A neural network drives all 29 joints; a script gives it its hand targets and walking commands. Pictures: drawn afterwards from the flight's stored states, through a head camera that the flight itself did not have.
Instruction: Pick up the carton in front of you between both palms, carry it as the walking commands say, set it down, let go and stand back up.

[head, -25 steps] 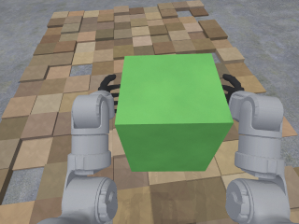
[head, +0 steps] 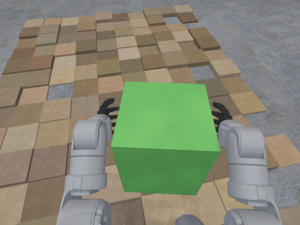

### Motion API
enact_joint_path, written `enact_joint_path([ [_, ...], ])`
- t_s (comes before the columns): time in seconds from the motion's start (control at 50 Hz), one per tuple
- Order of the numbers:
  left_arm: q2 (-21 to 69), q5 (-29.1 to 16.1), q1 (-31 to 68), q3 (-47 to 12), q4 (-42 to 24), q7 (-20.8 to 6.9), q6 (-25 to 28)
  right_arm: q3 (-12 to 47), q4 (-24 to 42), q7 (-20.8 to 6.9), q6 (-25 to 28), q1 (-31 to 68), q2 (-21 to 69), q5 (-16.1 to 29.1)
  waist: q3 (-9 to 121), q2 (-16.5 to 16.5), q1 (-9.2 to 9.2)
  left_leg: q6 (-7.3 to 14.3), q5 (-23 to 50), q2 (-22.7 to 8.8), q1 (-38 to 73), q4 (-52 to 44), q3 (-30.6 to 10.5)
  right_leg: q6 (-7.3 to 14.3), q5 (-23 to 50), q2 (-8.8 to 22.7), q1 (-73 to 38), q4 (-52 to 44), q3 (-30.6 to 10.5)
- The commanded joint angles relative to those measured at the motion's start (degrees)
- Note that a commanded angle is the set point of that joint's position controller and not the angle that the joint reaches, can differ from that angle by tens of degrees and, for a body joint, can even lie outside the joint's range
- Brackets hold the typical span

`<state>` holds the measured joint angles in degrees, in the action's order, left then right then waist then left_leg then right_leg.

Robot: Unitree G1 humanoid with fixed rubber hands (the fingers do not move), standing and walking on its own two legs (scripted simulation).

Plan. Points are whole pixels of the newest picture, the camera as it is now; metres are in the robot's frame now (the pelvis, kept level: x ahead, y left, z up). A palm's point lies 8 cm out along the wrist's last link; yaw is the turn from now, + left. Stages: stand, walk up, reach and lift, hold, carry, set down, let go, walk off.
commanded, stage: carry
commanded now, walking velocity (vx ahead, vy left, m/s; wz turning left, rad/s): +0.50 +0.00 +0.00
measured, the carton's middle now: (162, 141) +0.35 -0.03 +0.02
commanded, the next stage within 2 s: none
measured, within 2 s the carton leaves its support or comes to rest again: neither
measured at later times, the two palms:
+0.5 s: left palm (101, 37) +0.62 +0.14 +0.18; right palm (198, 29) +0.65 -0.16 +0.18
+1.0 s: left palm (109, 6) +0.93 +0.14 +0.14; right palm (181, 6) +0.91 -0.16 +0.14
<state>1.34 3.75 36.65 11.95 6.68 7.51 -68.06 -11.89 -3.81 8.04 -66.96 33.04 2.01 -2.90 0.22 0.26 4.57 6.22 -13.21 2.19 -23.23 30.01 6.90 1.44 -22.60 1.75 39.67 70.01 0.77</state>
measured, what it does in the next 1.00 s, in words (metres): walks ahead: right foot, then left foot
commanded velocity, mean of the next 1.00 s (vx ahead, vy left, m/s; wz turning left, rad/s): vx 0.50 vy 0.00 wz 0.00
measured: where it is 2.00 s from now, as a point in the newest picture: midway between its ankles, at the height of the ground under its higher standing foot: (152, 100)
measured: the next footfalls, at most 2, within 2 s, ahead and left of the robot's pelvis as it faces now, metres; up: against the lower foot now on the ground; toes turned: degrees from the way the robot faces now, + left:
right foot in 0.20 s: +0.28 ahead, -0.14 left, +0.02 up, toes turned -5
left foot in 0.64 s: +0.54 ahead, +0.09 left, +0.02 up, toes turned +6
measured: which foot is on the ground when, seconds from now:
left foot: down 0.00-0.24, up 0.26-0.62, down 0.64-1.00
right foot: up 0.00-0.18, down 0.20-0.66, up 0.68-1.00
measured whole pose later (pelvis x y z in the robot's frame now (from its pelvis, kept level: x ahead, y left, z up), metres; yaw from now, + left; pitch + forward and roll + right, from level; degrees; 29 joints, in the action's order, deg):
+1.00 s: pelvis +0.55 +0.01 +0.03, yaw -1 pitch +6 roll -1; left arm 1.6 4.8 43.3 16.0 7.3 8.2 -73.1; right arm -15.8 -6.8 7.7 -71.1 41.1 1.9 -3.5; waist 0.2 0.3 2.3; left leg -0.9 -15.4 0.0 -11.8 20.8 7.1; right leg 0.6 -8.2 2.9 38.7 43.1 3.5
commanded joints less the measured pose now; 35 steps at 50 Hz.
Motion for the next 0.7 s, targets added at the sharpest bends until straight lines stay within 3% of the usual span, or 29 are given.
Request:
enact_joint_path([
  [0.0,61.02,-19.42,36.52,-35.58,-9.38,-10.5,2.81,42.53,12.1,-15.8,1.55,49.67,65.54,30.39,30.4,-5.08,-0.53,8.26,18.09,-17.79,28.95,-8.76,-22.13,-0.54,0.05,1.61,5.98,-9.03,0.2],
  [0.06,57.92,-17.54,35.07,-36.31,-10.89,-9.78,2.85,43.01,11.72,-16.42,1.36,47.54,63.58,30.73,29.32,-7.32,0.04,5.78,30.4,-16.15,29.27,-6.72,-15.99,0.12,6.85,0.37,2.47,-19.47,3.06],
  [0.12,55.79,-17.22,33.82,-37.06,-10.29,-9.77,2.07,41.81,8.77,-16.57,0.74,43.89,61.04,29.31,27.48,-9.24,0.1,3.17,35.44,-13.84,28.59,-4.17,-10.4,0.7,10.51,-2.63,-3.82,-29.21,7.02],
  [0.16,55.21,-17.74,33.06,-37.13,-8.29,-10.39,1.36,40.47,5.25,-16.51,0.27,41.02,59.55,27.48,27.06,-9.16,-1.08,0.91,42.42,-12.2,25.9,0.71,-6.02,1.88,14.88,-5.14,-13.63,-38.48,10.12],
  [0.18,55.18,-18.02,32.78,-37.12,-6.75,-10.9,1.09,39.93,3.3,-16.43,0.08,39.43,59.13,26.56,29.28,-8.07,-2.89,-1.36,43.88,-10.88,21.39,7.63,-3.01,3.04,19.63,-4.98,-25.47,-43.41,10.3],
  [0.2,55.04,-18.55,31.58,-36.99,-5.51,-11.51,0.97,39.55,2.6,-16.39,0.01,40.09,58.32,25.91,31.63,-6.57,-5.93,-3.58,34.02,-9.78,11.92,14.68,-2.4,5.09,20.27,-0.31,-38.22,-44.06,4.5],
  [0.22,53.64,-18.56,33.18,-36.59,-5.67,-11.88,1.28,39.2,2.65,-16.43,-0.36,41.71,59.5,25.94,37.39,7.76,-7.8,-6.74,10.81,-4.21,-6.17,30.35,-1.6,12.43,25.01,15.92,-54.79,-42.15,-20.95],
  [0.24,54.88,-19.96,34.49,-36.83,-5.87,-12.1,1.35,38.99,3.6,-16.37,-0.65,43.86,59.08,26.13,35.39,16.15,-8.79,-6.52,-17.31,1.6,-18.45,40.16,-4.54,17.08,33.23,19.21,-58.11,-46.37,-33.12],
  [0.26,55.99,-21.81,37.92,-37.44,-8.68,-12.39,1.05,39.39,4.48,-15.99,-0.8,46.83,60.17,26.22,32.55,12.17,-8.3,-4.98,-18.57,-1.97,-22.58,44.97,-7.98,16.54,31.31,18.54,-56.73,-44.94,-28.54],
  [0.28,57.86,-24.16,41.57,-38.86,-11.61,-12.66,0.75,38.64,5.83,-15.37,-1.05,47.35,59.58,25.99,30.5,5.65,-8.55,-4.4,-15.86,-3.63,-23.76,44.03,-8.98,15.18,29.11,17.11,-53.48,-44.82,-24.78],
  [0.3,58.89,-26.26,45.12,-39.9,-14.6,-12.81,0.4,37.96,7.15,-14.61,-1.46,47.56,59.32,25.55,28.47,3.09,-7.83,-4.27,-12.97,-5.09,-23.1,39.88,-9.25,13.2,25.44,15.95,-49.17,-46.11,-21.97],
  [0.34,59.74,-28.81,47.37,-40.15,-18.17,-13.11,-0.92,36.14,9.15,-12.94,-2.54,45.98,58.06,23.65,27.91,4.72,-7.18,-4.87,-9.78,-5.2,-19.62,34.18,-7.56,11.25,23.61,13.52,-44.59,-47.93,-16.88],
  [0.38,59.08,-29.83,46.74,-39.69,-19.37,-13.58,-2.44,34.86,10.61,-11.55,-3.62,43.57,55.88,21.33,28.85,6.57,-7.64,-5.18,-6.87,-5.11,-19.96,31.86,-6.36,11.47,25.7,12.82,-45.23,-47.55,-14.15],
  [0.48,54.87,-30.6,48.57,-38.57,-16.75,-14.16,-5.44,33.44,10.72,-10.02,-6.61,45.69,49.4,18.29,25.15,6.93,-9.09,-5.88,1.8,-6.6,-22.43,19.81,-5.6,11.82,26.13,11.85,-44.98,-47.37,-10.32],
  [0.56,52.88,-29.55,50.98,-36.13,-11.04,-13.94,-7.11,31.97,6.1,-10.49,-8.95,49.35,47.07,18.96,22.47,8.21,-8.66,-4.57,6.6,-1.96,-7.73,4.54,1.07,7.99,32.05,9.43,-37.88,-45.88,-3.1],
  [0.58,52.65,-29.27,51.68,-35.21,-9.36,-13.77,-7.47,31.52,4.38,-10.81,-9.45,50.4,47.27,19.44,22.35,8.61,-7.79,-3.79,9.39,-1.39,-3.43,1.4,1.73,6.72,34.02,9.27,-36.52,-43.61,-1.61],
  [0.6,52.73,-28.86,52.22,-34.33,-7.62,-13.56,-7.85,30.7,2.35,-11.13,-9.86,50.76,47.5,19.98,24.08,6.94,-5.68,-3.3,10.7,-0.03,4.86,-2.98,3.52,4.77,36.84,7.51,-34.64,-37.16,1.65],
  [0.62,52.66,-28.25,52.31,-33.21,-5.62,-13.35,-8.25,29.42,0.03,-11.4,-10.14,50.61,47.4,20.47,28.01,3.04,-3.74,-2.99,10.34,-1.43,16.09,-2.85,2.75,2.59,33.42,5.26,-30.45,-28.21,4.68],
  [0.64,52.01,-27.62,52.01,-31.9,-3.42,-13.22,-8.6,27.61,-1.99,-11.63,-10.43,50.38,46.9,20.69,32.1,-4.65,-2.32,-1.97,8.89,-14.11,26.63,-2.09,-14.63,-0.11,14.83,3.32,-21.11,-15.32,4.97],
  [0.66,53.3,-27.4,53.52,-30.46,-2.02,-13.02,-9.06,25.94,-3.42,-11.67,-10.28,52.82,45.98,20.03,34.51,-18.82,-1.25,6.69,10.76,-24.56,38.7,-6.89,-38.06,-1.65,-6.24,-5.15,-2.41,-1.77,2.97],
  [0.68,54.02,-27.04,55.15,-29.72,-1.51,-12.78,-9.19,25.83,-4.36,-11.85,-10.38,52.69,48.35,20.68,33.19,-17.37,-0.83,7.75,7.74,-23.52,39.44,-6.92,-39.2,0.01,-8.46,-3.11,4.59,4.52,-2.07],
])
